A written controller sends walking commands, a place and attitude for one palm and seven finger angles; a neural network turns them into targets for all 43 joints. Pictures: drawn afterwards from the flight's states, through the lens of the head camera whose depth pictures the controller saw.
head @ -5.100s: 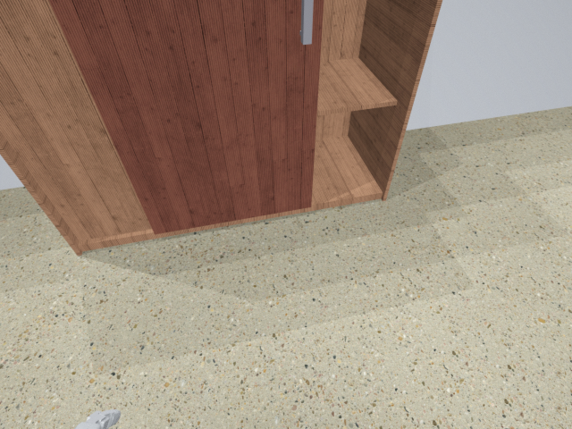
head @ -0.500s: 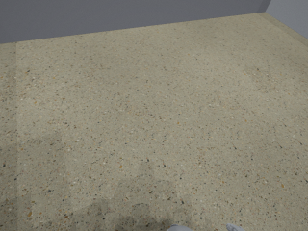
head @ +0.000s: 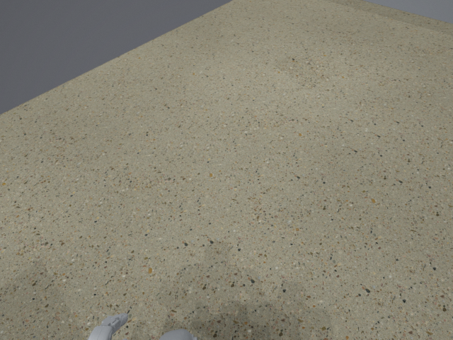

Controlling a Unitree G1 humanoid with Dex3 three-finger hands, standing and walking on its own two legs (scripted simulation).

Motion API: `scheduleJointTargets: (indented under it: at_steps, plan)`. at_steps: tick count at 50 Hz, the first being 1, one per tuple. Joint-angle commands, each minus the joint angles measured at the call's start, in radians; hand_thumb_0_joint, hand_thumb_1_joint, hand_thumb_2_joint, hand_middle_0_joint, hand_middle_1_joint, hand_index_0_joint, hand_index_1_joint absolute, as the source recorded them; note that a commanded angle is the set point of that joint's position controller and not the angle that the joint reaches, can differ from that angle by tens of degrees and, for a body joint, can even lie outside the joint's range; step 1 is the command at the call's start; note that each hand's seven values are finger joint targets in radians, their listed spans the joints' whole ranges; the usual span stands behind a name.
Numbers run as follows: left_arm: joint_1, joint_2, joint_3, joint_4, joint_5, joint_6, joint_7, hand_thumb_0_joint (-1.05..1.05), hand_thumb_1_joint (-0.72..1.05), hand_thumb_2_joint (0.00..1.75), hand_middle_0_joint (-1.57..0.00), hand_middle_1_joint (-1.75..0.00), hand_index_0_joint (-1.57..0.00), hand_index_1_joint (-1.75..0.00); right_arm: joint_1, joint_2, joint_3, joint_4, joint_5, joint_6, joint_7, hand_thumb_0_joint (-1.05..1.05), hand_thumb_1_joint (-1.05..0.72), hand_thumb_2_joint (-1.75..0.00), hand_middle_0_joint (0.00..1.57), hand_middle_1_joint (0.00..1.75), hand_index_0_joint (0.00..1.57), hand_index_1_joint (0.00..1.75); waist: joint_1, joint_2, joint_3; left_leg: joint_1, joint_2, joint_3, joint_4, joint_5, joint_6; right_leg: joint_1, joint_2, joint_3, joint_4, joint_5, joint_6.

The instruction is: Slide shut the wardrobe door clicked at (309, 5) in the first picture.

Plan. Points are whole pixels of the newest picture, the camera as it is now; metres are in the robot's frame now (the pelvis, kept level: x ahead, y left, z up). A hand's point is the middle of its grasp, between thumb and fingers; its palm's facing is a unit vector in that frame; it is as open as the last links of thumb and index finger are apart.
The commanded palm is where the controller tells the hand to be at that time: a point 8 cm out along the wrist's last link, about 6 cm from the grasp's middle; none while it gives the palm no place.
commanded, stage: walk to a spot facing it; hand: left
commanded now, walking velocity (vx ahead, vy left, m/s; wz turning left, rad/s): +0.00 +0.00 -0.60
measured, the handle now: out of the picture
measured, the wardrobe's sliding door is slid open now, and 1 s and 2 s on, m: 0.38 0.38 0.38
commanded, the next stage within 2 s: turn to face it in 0.90 s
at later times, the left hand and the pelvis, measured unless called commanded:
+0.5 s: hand out of the picture +0.12 +0.23 -0.17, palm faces -0.19 -0.96 -0.19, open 7.4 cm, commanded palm none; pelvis +0.05 +0.04 +0.01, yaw -18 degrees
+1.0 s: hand (210, 252) +0.32 +0.07 -0.15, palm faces -0.59 -0.77 -0.26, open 7.4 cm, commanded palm none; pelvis +0.09 -0.01 -0.01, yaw -36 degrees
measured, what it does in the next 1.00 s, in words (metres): steps on the spot, turning right: left foot, then right foot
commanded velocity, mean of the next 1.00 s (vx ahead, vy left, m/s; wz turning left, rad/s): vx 0.03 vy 0.00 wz -0.56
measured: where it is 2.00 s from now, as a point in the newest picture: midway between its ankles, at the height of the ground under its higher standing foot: outside the picture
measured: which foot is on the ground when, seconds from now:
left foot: up 0.00-0.42, down 0.44-0.94, up 0.96-1.00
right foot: down 0.00-0.44, up 0.46-0.94, down 0.96-1.00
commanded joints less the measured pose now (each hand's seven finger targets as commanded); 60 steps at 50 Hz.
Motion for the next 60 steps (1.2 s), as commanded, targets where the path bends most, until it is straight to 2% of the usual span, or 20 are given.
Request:
scheduleJointTargets:
  at_steps: [1,7,16,19,20,21,22,23,25,27,30,41,45,46,47,48,49,51,55,60]
  plan:
    - [0.024,0.194,0.047,-0.059,0.001,-0.017,0.024,0.00,0.90,0.90,-0.20,-0.30,-0.20,-0.30,-0.036,-0.059,-0.013,-0.102,-0.003,-0.032,0.000,0.00,-0.90,-0.90,0.20,0.30,0.20,0.30,0.019,-0.206,-0.086,-0.138,-0.009,-0.085,0.066,0.136,-0.023,0.119,-0.213,0.264,-0.280,0.483,-0.084]
    - [0.092,0.209,0.050,-0.041,0.003,-0.023,0.018,0.00,0.90,0.90,-0.20,-0.30,-0.20,-0.30,-0.085,-0.062,-0.009,-0.115,0.001,-0.036,-0.006,0.00,-0.90,-0.90,0.20,0.30,0.20,0.30,0.045,-0.189,-0.122,-0.141,-0.047,-0.092,-0.031,0.145,-0.041,0.178,-0.193,0.328,-0.256,0.536,-0.106]
    - [0.123,0.225,0.061,-0.028,0.012,-0.022,0.013,0.00,0.90,0.90,-0.20,-0.30,-0.20,-0.30,-0.171,-0.060,0.000,-0.171,0.006,-0.067,-0.001,0.00,-0.90,-0.90,0.20,0.30,0.20,0.30,0.077,-0.229,-0.108,-0.023,-0.107,-0.096,-0.329,0.043,-0.006,0.153,-0.198,0.523,-0.296,0.216,-0.144]
    - [0.056,0.221,0.060,-0.037,0.004,-0.012,0.013,0.00,0.90,0.90,-0.20,-0.30,-0.20,-0.30,-0.056,-0.056,0.002,-0.139,0.014,-0.075,-0.013,0.00,-0.90,-0.90,0.20,0.30,0.20,0.30,0.007,-0.204,-0.110,0.210,-0.139,-0.078,-0.590,0.196,0.009,0.025,-0.131,0.494,-0.212,0.261,-0.078]
    - [0.049,0.182,0.051,-0.042,-0.001,-0.008,0.013,0.00,0.90,0.90,-0.20,-0.30,-0.20,-0.30,0.000,-0.081,0.001,-0.116,0.014,-0.083,-0.020,0.00,-0.90,-0.90,0.20,0.30,0.20,0.30,-0.013,-0.129,-0.133,0.376,-0.087,-0.104,-0.716,0.275,0.021,-0.077,-0.057,0.438,-0.125,0.209,-0.030]
    - [0.072,0.122,0.039,-0.058,-0.011,-0.004,0.006,0.00,0.90,0.90,-0.20,-0.30,-0.20,-0.30,0.037,-0.170,-0.011,-0.111,0.004,-0.090,-0.023,0.00,-0.90,-0.90,0.20,0.30,0.20,0.30,-0.026,0.118,-0.162,0.499,0.140,-0.332,-0.826,0.206,0.075,-0.238,0.074,0.305,0.060,-0.030,0.026]
    - [0.087,0.113,0.038,-0.067,-0.003,-0.006,0.000,0.00,0.90,0.90,-0.20,-0.30,-0.20,-0.30,0.041,-0.227,-0.023,-0.127,0.001,-0.080,-0.020,0.00,-0.90,-0.90,0.20,0.30,0.20,0.30,-0.015,0.246,-0.117,0.454,0.327,-0.499,-0.862,0.234,0.160,-0.341,0.089,0.151,0.283,-0.273,0.074]
    - [0.075,0.150,0.051,-0.060,0.010,-0.002,-0.004,0.00,0.90,0.90,-0.20,-0.30,-0.20,-0.30,0.008,-0.206,-0.015,-0.143,-0.005,-0.073,-0.017,0.00,-0.90,-0.90,0.20,0.30,0.20,0.30,-0.014,0.147,-0.054,0.306,0.347,-0.467,-0.868,0.212,0.206,-0.299,0.021,0.145,0.417,-0.241,0.083]
    - [0.122,0.159,0.063,-0.013,0.019,0.009,-0.017,0.00,0.90,0.90,-0.20,-0.30,-0.20,-0.30,-0.098,-0.118,0.011,-0.160,-0.003,-0.084,-0.024,0.00,-0.90,-0.90,0.20,0.30,0.20,0.30,0.046,0.115,-0.020,0.255,0.232,-0.287,-0.847,0.391,0.157,-0.293,-0.010,0.125,0.517,-0.121,0.105]
    - [0.121,0.129,0.056,-0.007,0.018,0.014,-0.024,0.00,0.90,0.90,-0.20,-0.30,-0.20,-0.30,-0.066,-0.103,0.015,-0.148,-0.003,-0.091,-0.027,0.00,-0.90,-0.90,0.20,0.30,0.20,0.30,0.042,0.099,-0.023,0.293,0.171,-0.145,-0.799,0.637,0.137,-0.291,-0.017,0.095,0.565,-0.069,0.119]
    - [0.108,0.100,0.046,-0.005,0.012,0.020,-0.024,0.00,0.90,0.90,-0.20,-0.30,-0.20,-0.30,0.012,-0.097,0.011,-0.118,0.003,-0.096,-0.030,0.00,-0.90,-0.90,0.20,0.30,0.20,0.30,0.023,0.092,-0.066,0.390,0.149,-0.047,-0.735,0.899,0.136,-0.306,-0.022,0.057,0.563,-0.041,0.129]
    - [-0.080,0.064,0.027,-0.065,0.013,0.022,-0.027,0.00,0.90,0.90,-0.20,-0.30,-0.20,-0.30,0.103,-0.100,-0.016,-0.045,-0.006,-0.085,-0.019,0.00,-0.90,-0.90,0.20,0.30,0.20,0.30,-0.028,0.130,-0.034,0.443,0.206,0.068,-0.672,0.919,0.179,-0.252,-0.049,-0.044,0.229,-0.040,0.107]
    - [0.018,0.094,0.031,-0.053,0.014,-0.004,-0.018,0.00,0.90,0.90,-0.20,-0.30,-0.20,-0.30,0.086,-0.132,-0.032,-0.042,0.002,-0.085,-0.009,0.00,-0.90,-0.90,0.20,0.30,0.20,0.30,0.032,0.109,-0.121,0.444,0.217,0.127,-0.477,1.098,0.129,-0.046,0.001,-0.076,-0.007,0.026,0.056]
    - [0.123,0.133,0.041,-0.026,0.017,-0.020,-0.013,0.00,0.90,0.90,-0.20,-0.30,-0.20,-0.30,0.073,-0.134,-0.030,-0.054,0.010,-0.084,-0.004,0.00,-0.90,-0.90,0.20,0.30,0.20,0.30,0.093,0.046,-0.178,0.346,0.202,0.155,-0.303,1.009,0.081,0.148,-0.018,-0.044,-0.148,0.188,0.037]
    - [0.231,0.247,0.062,0.007,0.024,-0.038,0.001,0.00,0.90,0.90,-0.20,-0.30,-0.20,-0.30,0.075,-0.082,-0.015,-0.089,0.021,-0.078,0.007,0.00,-0.90,-0.90,0.20,0.30,0.20,0.30,0.134,-0.243,-0.262,0.022,0.086,0.174,-0.034,0.432,0.019,0.454,-0.240,0.264,-0.173,0.598,-0.053]
    - [0.280,0.328,0.080,0.025,0.000,-0.033,0.016,0.00,0.90,0.90,-0.20,-0.30,-0.20,-0.30,0.025,-0.039,-0.002,-0.131,0.020,-0.070,-0.001,0.00,-0.90,-0.90,0.20,0.30,0.20,0.30,0.137,-0.359,-0.318,-0.160,-0.056,0.068,0.217,-0.170,-0.021,0.501,-0.438,0.512,-0.151,1.082,-0.184]
    - [0.259,0.304,0.074,0.023,-0.009,-0.026,0.028,0.00,0.90,0.90,-0.20,-0.30,-0.20,-0.30,-0.002,-0.055,-0.001,-0.136,0.021,-0.062,-0.015,0.00,-0.90,-0.90,0.20,0.30,0.20,0.30,0.124,-0.250,-0.300,-0.167,-0.023,-0.080,0.237,-0.151,0.000,0.454,-0.424,0.425,-0.160,0.994,-0.220]
    - [0.122,0.222,0.051,-0.012,-0.003,-0.020,0.037,0.00,0.90,0.90,-0.20,-0.30,-0.20,-0.30,-0.032,-0.033,0.003,-0.100,0.013,-0.051,-0.010,0.00,-0.90,-0.90,0.20,0.30,0.20,0.30,0.081,-0.193,-0.167,-0.155,0.003,-0.092,0.217,-0.011,0.006,0.261,-0.319,0.341,-0.212,0.703,-0.162]
    - [0.008,0.144,0.009,-0.013,0.010,-0.041,0.037,0.00,0.90,0.90,-0.20,-0.30,-0.20,-0.30,0.120,-0.002,0.016,0.004,0.002,-0.028,-0.008,0.00,-0.90,-0.90,0.20,0.30,0.20,0.30,-0.027,-0.151,-0.110,-0.028,-0.029,-0.102,0.088,0.135,0.005,0.054,-0.220,0.117,-0.269,0.603,-0.087]
    - [0.043,0.123,-0.004,0.019,0.010,-0.046,0.031,0.00,0.90,0.90,-0.20,-0.30,-0.20,-0.30,0.079,0.010,0.022,0.011,0.011,-0.035,0.000,0.00,-0.90,-0.90,0.20,0.30,0.20,0.30,0.004,-0.222,-0.075,0.008,-0.060,-0.066,-0.134,0.153,0.003,0.072,-0.228,0.059,-0.301,0.477,-0.088]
